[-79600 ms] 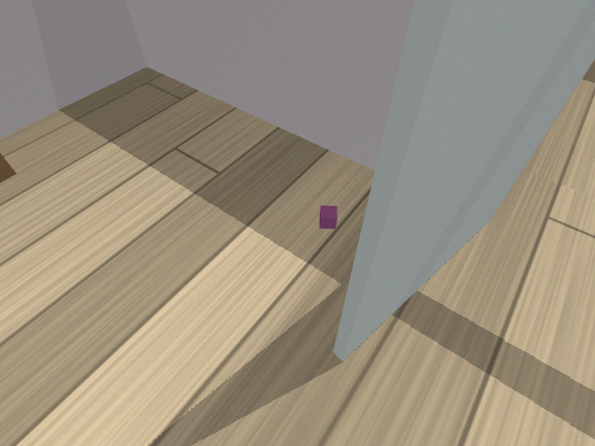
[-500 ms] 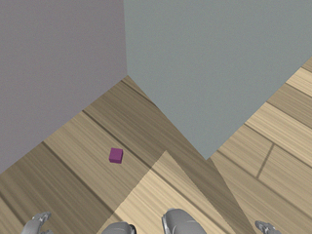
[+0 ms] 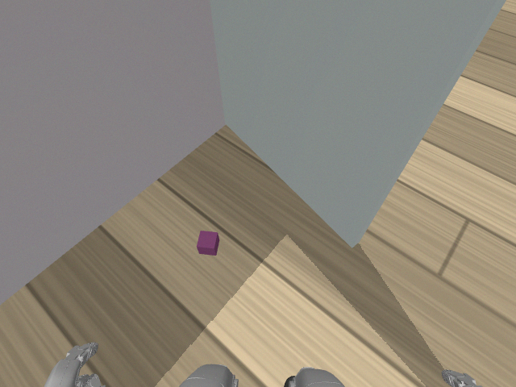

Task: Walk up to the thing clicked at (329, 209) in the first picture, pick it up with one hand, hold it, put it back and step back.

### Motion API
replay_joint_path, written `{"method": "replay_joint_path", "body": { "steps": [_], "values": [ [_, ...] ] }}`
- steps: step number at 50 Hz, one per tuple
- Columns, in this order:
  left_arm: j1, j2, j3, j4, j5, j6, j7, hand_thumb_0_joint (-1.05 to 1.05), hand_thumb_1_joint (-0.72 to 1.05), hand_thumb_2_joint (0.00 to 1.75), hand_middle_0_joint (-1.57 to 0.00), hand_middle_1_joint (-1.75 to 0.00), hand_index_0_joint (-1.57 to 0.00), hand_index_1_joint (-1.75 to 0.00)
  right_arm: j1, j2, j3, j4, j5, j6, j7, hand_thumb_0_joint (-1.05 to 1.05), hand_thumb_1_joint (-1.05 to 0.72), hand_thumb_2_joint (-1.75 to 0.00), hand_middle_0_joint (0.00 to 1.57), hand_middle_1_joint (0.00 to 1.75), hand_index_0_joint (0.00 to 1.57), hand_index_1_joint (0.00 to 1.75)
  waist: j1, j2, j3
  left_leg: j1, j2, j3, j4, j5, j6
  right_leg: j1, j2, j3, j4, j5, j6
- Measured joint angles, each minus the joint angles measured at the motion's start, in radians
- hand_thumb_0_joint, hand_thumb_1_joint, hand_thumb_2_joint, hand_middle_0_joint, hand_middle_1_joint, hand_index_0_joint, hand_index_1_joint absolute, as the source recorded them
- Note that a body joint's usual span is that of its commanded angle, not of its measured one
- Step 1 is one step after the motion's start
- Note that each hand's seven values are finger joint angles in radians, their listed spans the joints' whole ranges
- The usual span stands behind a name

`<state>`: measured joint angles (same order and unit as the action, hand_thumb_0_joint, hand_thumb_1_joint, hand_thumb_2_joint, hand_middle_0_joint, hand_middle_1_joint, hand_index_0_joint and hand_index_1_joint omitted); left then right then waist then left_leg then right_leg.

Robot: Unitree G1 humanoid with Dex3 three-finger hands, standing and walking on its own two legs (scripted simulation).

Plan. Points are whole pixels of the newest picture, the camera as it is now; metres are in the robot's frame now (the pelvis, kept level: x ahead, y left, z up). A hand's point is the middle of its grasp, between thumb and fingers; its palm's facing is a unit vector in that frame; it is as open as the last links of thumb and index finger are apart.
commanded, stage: step back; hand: left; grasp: from above
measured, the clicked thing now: (208, 243) +0.65 +0.23 -0.73
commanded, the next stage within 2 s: none
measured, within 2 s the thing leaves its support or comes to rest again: neither
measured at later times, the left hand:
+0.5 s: hand out of the picture -0.08 +0.23 -0.15, palm faces -0.04 -0.91 -0.42, open 7.4 cm
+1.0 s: hand out of the picture -0.24 +0.21 -0.15, palm faces +0.03 -0.92 -0.39, open 7.4 cm
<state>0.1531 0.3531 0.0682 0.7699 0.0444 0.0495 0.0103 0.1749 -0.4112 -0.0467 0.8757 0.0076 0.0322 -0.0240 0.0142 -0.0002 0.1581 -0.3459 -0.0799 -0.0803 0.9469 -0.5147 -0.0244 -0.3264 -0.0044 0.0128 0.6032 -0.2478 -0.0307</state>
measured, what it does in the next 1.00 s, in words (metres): walks backwards: left foot, then right foot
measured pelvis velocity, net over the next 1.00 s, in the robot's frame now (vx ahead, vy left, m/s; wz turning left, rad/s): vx -0.33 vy -0.06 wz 0.03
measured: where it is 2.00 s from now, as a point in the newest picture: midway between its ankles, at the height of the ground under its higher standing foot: outside the picture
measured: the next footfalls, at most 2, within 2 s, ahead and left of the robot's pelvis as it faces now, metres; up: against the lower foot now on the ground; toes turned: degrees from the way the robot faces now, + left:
left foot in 0.08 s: +0.00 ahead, +0.12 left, +0.00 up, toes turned +0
right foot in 0.42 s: -0.12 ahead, -0.17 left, +0.00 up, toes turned +1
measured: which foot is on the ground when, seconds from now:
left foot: up 0.00-0.06, down 0.08-0.44, up 0.46-0.74, down 0.76-1.00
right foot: down 0.00-0.10, up 0.12-0.40, down 0.42-0.78, up 0.80-1.00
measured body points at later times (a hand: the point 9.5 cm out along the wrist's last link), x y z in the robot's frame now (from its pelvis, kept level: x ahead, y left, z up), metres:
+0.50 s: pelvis -0.16 -0.05 -0.01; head -0.11 -0.06 +0.43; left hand -0.08 +0.28 -0.12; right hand -0.03 -0.37 -0.13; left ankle -0.07 +0.11 -0.71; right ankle -0.16 -0.17 -0.73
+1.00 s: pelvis -0.33 -0.06 +0.00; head -0.28 -0.05 +0.44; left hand -0.24 +0.26 -0.12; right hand -0.22 -0.37 -0.11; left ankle -0.27 +0.06 -0.73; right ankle -0.36 -0.20 -0.66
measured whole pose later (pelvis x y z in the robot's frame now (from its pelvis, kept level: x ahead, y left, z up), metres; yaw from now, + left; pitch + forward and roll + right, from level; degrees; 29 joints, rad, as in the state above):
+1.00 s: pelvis -0.33 -0.06 +0.00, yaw +2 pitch -2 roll -1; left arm 0.15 0.39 0.07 0.83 0.02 0.07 0.02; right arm 0.15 -0.37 -0.04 0.86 -0.04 0.04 -0.01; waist 0.01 -0.01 0.17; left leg -0.33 0.01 -0.01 0.60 -0.22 0.02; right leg -0.40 0.08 0.10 1.10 -0.53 0.02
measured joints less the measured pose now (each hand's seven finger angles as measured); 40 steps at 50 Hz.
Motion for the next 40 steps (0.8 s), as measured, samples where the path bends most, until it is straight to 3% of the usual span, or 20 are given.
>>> {"method": "replay_joint_path", "body": {
  "steps": [3, 5, 6, 9, 11, 13, 18, 21, 22, 23, 25, 26, 28, 30, 33, 36, 38, 40],
  "values": [
    [-0.024, 0.011, -0.004, -0.028, -0.007, 0.004, -0.003, 0.00, 0.90, 0.90, -0.21, -0.30, -0.21, -0.30, 0.012, 0.002, -0.003, -0.001, -0.011, -0.009, 0.002, 0.01, -0.90, -0.89, 0.20, 0.30, 0.20, 0.30, -0.012, -0.012, 0.013, 0.099, 0.041, 0.040, -0.262, 0.095, 0.010, -0.043, -0.012, -0.027, 0.044, 0.003, 0.008],
    [-0.042, 0.025, -0.003, -0.029, -0.013, 0.013, -0.007, 0.00, 0.90, 0.90, -0.21, -0.30, -0.21, -0.30, 0.006, 0.020, -0.009, 0.009, -0.023, -0.015, 0.004, 0.01, -0.90, -0.89, 0.20, 0.30, 0.20, 0.30, -0.010, -0.051, 0.035, 0.128, 0.025, 0.063, -0.339, 0.182, 0.029, -0.066, -0.036, -0.017, 0.085, 0.001, 0.017],
    [-0.043, 0.026, -0.001, -0.022, -0.016, 0.018, -0.007, 0.00, 0.90, 0.90, -0.21, -0.30, -0.21, -0.30, 0.005, 0.027, -0.006, 0.009, -0.027, -0.013, 0.010, 0.01, -0.90, -0.89, 0.20, 0.30, 0.20, 0.30, -0.006, -0.060, 0.036, 0.120, 0.025, 0.071, -0.329, 0.182, 0.035, -0.078, -0.026, 0.000, 0.110, -0.057, 0.017],
    [-0.037, 0.026, 0.005, 0.008, -0.017, 0.035, -0.007, 0.00, 0.90, 0.90, -0.21, -0.30, -0.20, -0.30, 0.008, 0.039, 0.004, 0.001, -0.035, -0.019, 0.019, 0.01, -0.90, -0.89, 0.20, 0.30, 0.20, 0.30, -0.027, -0.035, 0.024, 0.092, 0.063, 0.048, -0.328, 0.203, 0.041, -0.134, 0.072, 0.071, 0.363, -0.244, 0.019],
    [-0.025, 0.034, 0.013, 0.016, -0.024, 0.034, -0.007, 0.00, 0.90, 0.90, -0.21, -0.30, -0.20, -0.30, 0.009, 0.048, 0.009, -0.005, -0.036, -0.021, 0.015, 0.01, -0.90, -0.89, 0.20, 0.30, 0.20, 0.30, -0.023, -0.033, 0.012, 0.080, 0.083, 0.046, -0.352, 0.233, 0.036, -0.154, 0.109, 0.106, 0.509, -0.257, 0.017],
    [-0.010, 0.041, 0.022, 0.019, -0.025, 0.029, -0.009, 0.00, 0.90, 0.90, -0.21, -0.30, -0.20, -0.30, 0.005, 0.051, 0.009, -0.016, -0.038, -0.020, 0.014, 0.01, -0.90, -0.89, 0.20, 0.30, 0.20, 0.30, -0.014, -0.033, 0.005, 0.063, 0.099, 0.049, -0.363, 0.256, 0.033, -0.142, 0.116, 0.120, 0.571, -0.257, 0.027],
    [0.020, 0.056, 0.032, 0.034, -0.020, 0.025, -0.011, 0.00, 0.90, 0.90, -0.21, -0.30, -0.20, -0.30, -0.027, 0.038, 0.001, -0.065, -0.040, -0.023, 0.010, 0.01, -0.90, -0.89, 0.20, 0.30, 0.20, 0.30, 0.001, -0.022, 0.012, -0.004, 0.132, 0.064, -0.337, 0.291, 0.019, -0.026, 0.059, 0.105, 0.393, -0.271, 0.052],
    [0.036, 0.057, 0.027, 0.053, -0.018, 0.010, -0.014, 0.00, 0.91, 0.90, -0.20, -0.30, -0.20, -0.30, -0.052, 0.016, 0.000, -0.086, -0.034, -0.013, 0.012, 0.01, -0.90, -0.89, 0.20, 0.30, 0.20, 0.30, 0.010, -0.004, 0.011, -0.065, 0.155, 0.072, -0.280, 0.295, -0.005, 0.080, 0.017, 0.062, 0.104, -0.165, 0.040],
    [0.033, 0.044, 0.027, 0.068, -0.013, 0.003, -0.013, 0.00, 0.91, 0.90, -0.20, -0.30, -0.20, -0.30, -0.064, 0.002, -0.003, -0.085, -0.030, -0.007, 0.011, 0.01, -0.90, -0.89, 0.20, 0.30, 0.20, 0.30, 0.006, 0.028, 0.020, -0.085, 0.176, 0.056, -0.251, 0.293, -0.010, 0.095, 0.034, 0.044, 0.065, -0.154, 0.040],
    [0.033, 0.028, 0.024, 0.078, -0.008, 0.000, -0.015, 0.00, 0.91, 0.90, -0.20, -0.30, -0.20, -0.30, -0.072, -0.009, -0.008, -0.081, -0.024, 0.001, 0.009, 0.01, -0.90, -0.89, 0.20, 0.30, 0.20, 0.30, -0.006, 0.062, 0.029, -0.102, 0.175, 0.014, -0.224, 0.265, 0.004, 0.093, 0.052, 0.022, 0.070, -0.146, 0.036],
    [0.050, 0.017, 0.010, 0.078, -0.001, 0.001, -0.023, 0.00, 0.91, 0.90, -0.20, -0.30, -0.20, -0.30, -0.067, -0.008, -0.016, -0.063, -0.016, 0.018, -0.001, 0.01, -0.90, -0.89, 0.20, 0.30, 0.20, 0.30, 0.003, 0.053, 0.012, -0.145, 0.094, -0.039, -0.074, 0.087, 0.016, 0.058, 0.035, 0.028, 0.103, -0.139, 0.025],
    [0.058, 0.012, 0.005, 0.078, -0.002, 0.001, -0.023, 0.00, 0.90, 0.90, -0.21, -0.30, -0.20, -0.30, -0.060, -0.007, -0.016, -0.054, -0.011, 0.023, -0.004, 0.01, -0.90, -0.89, 0.20, 0.30, 0.20, 0.30, 0.010, 0.043, 0.004, -0.161, 0.051, -0.053, 0.019, 0.050, 0.018, 0.048, 0.021, 0.036, 0.102, -0.128, 0.022],
    [0.062, 0.000, -0.002, 0.078, -0.001, 0.005, -0.017, 0.00, 0.90, 0.90, -0.21, -0.30, -0.21, -0.30, -0.038, -0.013, -0.015, -0.045, -0.002, 0.020, -0.005, 0.01, -0.90, -0.89, 0.20, 0.30, 0.20, 0.30, 0.011, 0.036, -0.008, -0.175, -0.008, -0.064, 0.147, 0.040, 0.020, 0.035, 0.001, 0.036, 0.079, -0.097, 0.021],
    [0.053, -0.003, -0.003, 0.070, 0.002, 0.007, -0.011, 0.00, 0.90, 0.90, -0.21, -0.30, -0.21, -0.30, -0.015, -0.014, -0.012, -0.038, -0.003, 0.014, -0.005, 0.01, -0.90, -0.89, 0.20, 0.30, 0.20, 0.30, 0.009, 0.030, -0.011, -0.157, -0.029, -0.049, 0.191, 0.037, 0.015, 0.018, -0.012, 0.030, 0.064, -0.070, 0.019],
    [0.026, 0.002, -0.004, 0.043, 0.005, 0.002, 0.000, 0.00, 0.90, 0.90, -0.21, -0.30, -0.21, -0.30, 0.014, -0.011, -0.008, -0.023, -0.009, 0.014, -0.003, 0.01, -0.90, -0.89, 0.20, 0.30, 0.20, 0.30, 0.003, 0.026, -0.004, -0.085, -0.021, -0.025, 0.114, 0.011, 0.008, -0.014, -0.022, 0.004, 0.057, -0.037, 0.018],
    [-0.009, 0.015, -0.006, 0.012, 0.001, -0.003, 0.008, 0.00, 0.90, 0.90, -0.21, -0.30, -0.21, -0.30, 0.027, 0.001, -0.006, -0.009, -0.018, 0.017, 0.003, 0.01, -0.90, -0.89, 0.20, 0.30, 0.20, 0.30, -0.003, 0.015, 0.012, 0.008, 0.009, 0.016, -0.067, 0.003, 0.011, -0.056, -0.035, -0.025, 0.071, -0.012, 0.021],
    [-0.032, 0.027, -0.009, -0.002, -0.007, 0.001, 0.009, 0.00, 0.90, 0.90, -0.21, -0.30, -0.21, -0.30, 0.033, 0.008, -0.006, -0.003, -0.022, 0.011, 0.008, 0.01, -0.90, -0.89, 0.20, 0.30, 0.20, 0.30, -0.011, 0.003, 0.021, 0.082, 0.027, 0.046, -0.241, 0.085, 0.025, -0.091, -0.047, -0.042, 0.099, -0.004, 0.028],
    [-0.055, 0.044, -0.008, 0.001, -0.015, 0.010, 0.009, 0.00, 0.90, 0.90, -0.21, -0.30, -0.21, -0.30, 0.022, 0.032, -0.008, 0.010, -0.033, 0.009, 0.013, 0.01, -0.90, -0.89, 0.20, 0.30, 0.20, 0.30, -0.005, -0.048, 0.046, 0.091, 0.000, 0.072, -0.283, 0.158, 0.048, -0.118, -0.067, -0.010, 0.137, -0.022, 0.030]
  ]
}}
